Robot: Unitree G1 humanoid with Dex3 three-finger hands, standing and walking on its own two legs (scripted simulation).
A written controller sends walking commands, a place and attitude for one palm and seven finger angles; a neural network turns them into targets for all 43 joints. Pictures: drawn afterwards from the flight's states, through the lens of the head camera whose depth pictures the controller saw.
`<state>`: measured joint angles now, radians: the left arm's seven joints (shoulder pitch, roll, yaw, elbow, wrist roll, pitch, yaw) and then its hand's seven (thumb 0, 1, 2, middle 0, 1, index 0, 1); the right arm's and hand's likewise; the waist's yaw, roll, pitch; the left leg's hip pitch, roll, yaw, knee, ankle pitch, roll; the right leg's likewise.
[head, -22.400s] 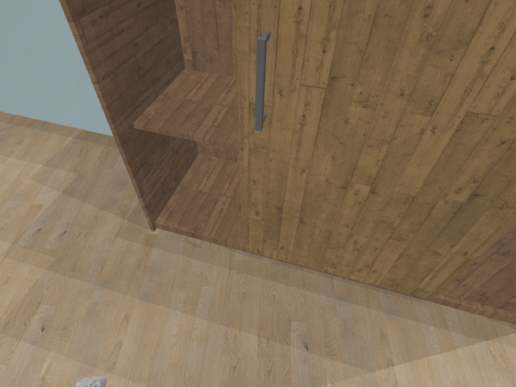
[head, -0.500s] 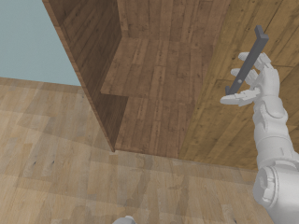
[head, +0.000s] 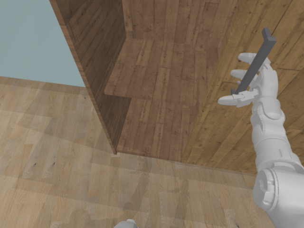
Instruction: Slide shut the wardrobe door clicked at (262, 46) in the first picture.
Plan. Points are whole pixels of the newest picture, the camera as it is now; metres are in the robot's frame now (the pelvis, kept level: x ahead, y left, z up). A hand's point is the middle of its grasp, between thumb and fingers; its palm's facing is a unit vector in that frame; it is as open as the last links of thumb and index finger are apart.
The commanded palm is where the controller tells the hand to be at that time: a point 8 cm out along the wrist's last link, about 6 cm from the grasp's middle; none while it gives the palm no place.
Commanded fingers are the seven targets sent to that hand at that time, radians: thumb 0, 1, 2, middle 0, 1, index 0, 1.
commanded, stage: slide the fingers in behind the handle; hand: right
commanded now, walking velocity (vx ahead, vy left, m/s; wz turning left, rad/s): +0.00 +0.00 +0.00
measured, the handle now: (247, 72) +0.53 -0.17 +0.12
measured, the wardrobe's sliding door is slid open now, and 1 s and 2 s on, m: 0.44 0.44 0.44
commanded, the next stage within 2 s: grip the handle and tug to test in 0.24 s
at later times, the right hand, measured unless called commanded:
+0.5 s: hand (240, 84) +0.48 -0.14 +0.12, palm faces +0.00 +1.00 +0.00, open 13.5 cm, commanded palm +0.45 -0.19 +0.12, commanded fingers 0.00 0.08 -0.48 0.34 1.26 0.34 1.26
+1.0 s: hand (242, 84) +0.48 -0.14 +0.13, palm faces -0.01 +1.00 +0.00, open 5.9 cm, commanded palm +0.45 -0.19 +0.12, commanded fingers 0.00 -0.90 -0.90 0.45 1.40 0.45 1.40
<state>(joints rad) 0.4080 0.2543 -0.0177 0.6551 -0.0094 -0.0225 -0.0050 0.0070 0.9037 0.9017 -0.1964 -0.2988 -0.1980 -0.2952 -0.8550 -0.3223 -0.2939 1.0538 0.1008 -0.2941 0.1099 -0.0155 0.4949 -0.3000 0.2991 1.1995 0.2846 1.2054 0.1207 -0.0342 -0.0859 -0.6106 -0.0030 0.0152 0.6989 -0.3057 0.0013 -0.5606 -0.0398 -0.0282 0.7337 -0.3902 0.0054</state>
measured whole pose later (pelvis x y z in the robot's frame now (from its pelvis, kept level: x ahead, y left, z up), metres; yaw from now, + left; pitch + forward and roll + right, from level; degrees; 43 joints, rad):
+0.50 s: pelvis +0.00 +0.00 +0.00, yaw +0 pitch +12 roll +1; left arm 0.39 0.25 -0.02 0.65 -0.01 -0.02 0.00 0.01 0.90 0.90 -0.20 -0.30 -0.20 -0.30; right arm -0.83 -0.31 -0.28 1.03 0.10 -0.29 0.12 -0.02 0.41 -0.34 0.30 1.21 0.29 1.21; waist 0.11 -0.03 -0.09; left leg -0.59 0.00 0.02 0.69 -0.31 0.00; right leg -0.54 -0.04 -0.03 0.73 -0.39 0.00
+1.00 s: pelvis +0.00 +0.00 +0.00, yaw +0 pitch +12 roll +1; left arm 0.40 0.26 -0.02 0.66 -0.01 -0.02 0.00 0.01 0.90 0.90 -0.20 -0.30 -0.20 -0.30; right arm -0.84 -0.32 -0.28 1.04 0.11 -0.29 0.13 0.00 -0.64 -0.79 0.42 1.36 0.42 1.36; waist 0.11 -0.03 -0.09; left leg -0.61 0.00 0.02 0.70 -0.30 0.00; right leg -0.56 -0.03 -0.02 0.74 -0.39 0.00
